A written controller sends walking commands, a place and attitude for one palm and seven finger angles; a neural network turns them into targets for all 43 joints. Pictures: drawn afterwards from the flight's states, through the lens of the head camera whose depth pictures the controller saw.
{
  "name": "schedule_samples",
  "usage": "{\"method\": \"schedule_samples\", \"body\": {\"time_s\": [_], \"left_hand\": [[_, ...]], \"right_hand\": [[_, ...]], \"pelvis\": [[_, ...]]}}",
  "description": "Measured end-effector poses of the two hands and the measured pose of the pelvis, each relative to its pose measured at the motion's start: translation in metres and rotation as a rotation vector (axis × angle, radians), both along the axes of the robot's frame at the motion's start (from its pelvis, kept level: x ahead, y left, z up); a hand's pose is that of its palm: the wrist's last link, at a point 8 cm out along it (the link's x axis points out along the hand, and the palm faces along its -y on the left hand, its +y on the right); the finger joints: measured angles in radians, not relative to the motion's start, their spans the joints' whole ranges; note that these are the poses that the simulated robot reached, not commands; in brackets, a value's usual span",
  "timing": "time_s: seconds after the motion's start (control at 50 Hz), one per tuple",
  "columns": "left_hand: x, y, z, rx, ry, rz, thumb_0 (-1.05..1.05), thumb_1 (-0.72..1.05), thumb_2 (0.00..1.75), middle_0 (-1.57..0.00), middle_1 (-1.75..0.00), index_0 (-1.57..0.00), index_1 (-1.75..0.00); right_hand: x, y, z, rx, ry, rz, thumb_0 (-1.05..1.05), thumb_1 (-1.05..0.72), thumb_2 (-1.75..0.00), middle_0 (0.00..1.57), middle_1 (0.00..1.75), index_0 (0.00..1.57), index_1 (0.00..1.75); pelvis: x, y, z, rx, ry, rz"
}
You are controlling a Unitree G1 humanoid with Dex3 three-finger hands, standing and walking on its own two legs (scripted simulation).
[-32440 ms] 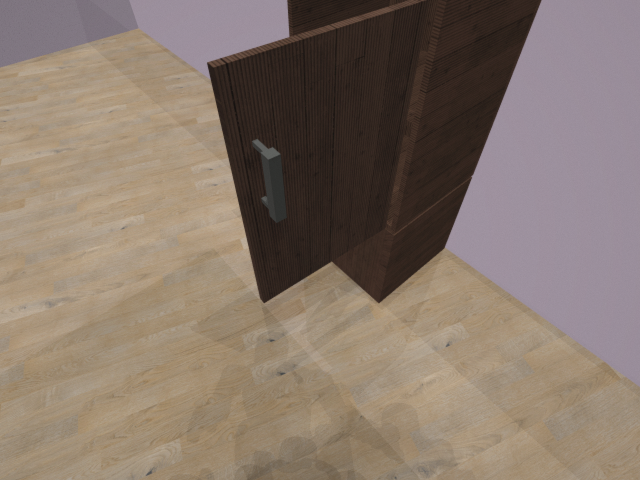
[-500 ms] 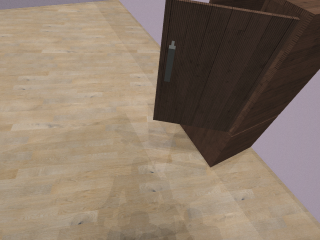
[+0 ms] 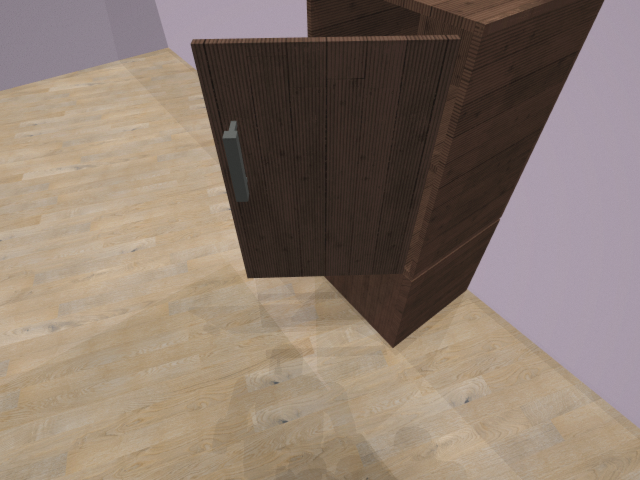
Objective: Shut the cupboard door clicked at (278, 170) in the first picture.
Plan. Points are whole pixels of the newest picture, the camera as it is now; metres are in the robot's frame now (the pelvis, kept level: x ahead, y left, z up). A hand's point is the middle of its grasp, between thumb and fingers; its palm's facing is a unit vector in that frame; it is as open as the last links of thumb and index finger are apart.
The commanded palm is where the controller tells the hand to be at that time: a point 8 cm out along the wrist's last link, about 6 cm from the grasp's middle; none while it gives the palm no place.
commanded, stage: take the last steps up to it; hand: left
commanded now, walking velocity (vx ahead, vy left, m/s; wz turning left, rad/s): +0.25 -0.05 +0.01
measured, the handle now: (238, 161) +0.64 +0.17 +0.05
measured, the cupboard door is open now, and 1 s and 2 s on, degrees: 55 55 55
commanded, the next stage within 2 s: come to a stop and stand still in 0.26 s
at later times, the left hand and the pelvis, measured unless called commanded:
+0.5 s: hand out of the picture +0.14 +0.16 -0.19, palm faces +0.07 -0.99 -0.13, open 7.4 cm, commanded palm none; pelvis +0.15 +0.00 +0.00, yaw +1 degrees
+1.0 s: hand (238, 452) +0.20 +0.13 -0.16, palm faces +0.05 -0.97 -0.25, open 7.4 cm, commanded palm none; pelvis +0.15 -0.05 +0.00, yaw +1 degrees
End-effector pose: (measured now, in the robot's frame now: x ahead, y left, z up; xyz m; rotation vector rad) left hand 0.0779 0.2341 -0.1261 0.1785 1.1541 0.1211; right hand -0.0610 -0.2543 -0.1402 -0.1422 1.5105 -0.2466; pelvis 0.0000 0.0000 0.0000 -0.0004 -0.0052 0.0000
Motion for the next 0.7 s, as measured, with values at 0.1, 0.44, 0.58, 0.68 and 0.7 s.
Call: {"method": "schedule_samples", "body": {"time_s": [0.1, 0.44, 0.58, 0.68, 0.7], "left_hand": [[-0.021, -0.013, -0.008, -0.01, 0.123, 0.047, -0.01, 0.93, 0.9, -0.2, -0.3, -0.21, -0.3], [0.019, -0.025, -0.04, -0.099, 0.341, 0.107, 0.0, 0.91, 0.9, -0.2, -0.3, -0.2, -0.3], [0.099, -0.015, -0.028, -0.045, 0.193, 0.092, 0.01, 0.92, 0.9, -0.2, -0.3, -0.2, -0.3], [0.129, -0.019, -0.02, 0.007, 0.146, 0.073, 0.0, 0.92, 0.9, -0.2, -0.3, -0.2, -0.3], [0.133, -0.021, -0.019, 0.017, 0.137, 0.07, 0.0, 0.92, 0.9, -0.2, -0.3, -0.2, -0.3]], "right_hand": [[0.076, -0.006, 0.008, 0.004, -0.121, 0.045, 0.01, -0.91, -0.9, 0.2, 0.3, 0.2, 0.3], [0.274, 0.037, 0.007, -0.009, -0.339, 0.147, -0.01, -0.93, -0.9, 0.2, 0.3, 0.2, 0.3], [0.27, 0.014, 0.014, -0.033, -0.221, 0.144, -0.01, -0.94, -0.9, 0.2, 0.3, 0.2, 0.3], [0.268, -0.008, 0.009, -0.02, -0.195, 0.113, 0.0, -0.92, -0.9, 0.2, 0.3, 0.2, 0.3], [0.268, -0.014, 0.007, -0.015, -0.193, 0.108, 0.0, -0.92, -0.9, 0.2, 0.3, 0.2, 0.3]], "pelvis": [[0.028, -0.012, 0.005, -0.011, 0.006, 0.013], [0.137, 0.005, -0.009, -0.016, -0.018, -0.001], [0.153, -0.008, 0.001, -0.029, -0.009, 0.013], [0.159, -0.029, 0.001, -0.033, -0.006, 0.01], [0.159, -0.034, 0.0, -0.031, -0.005, 0.009]]}}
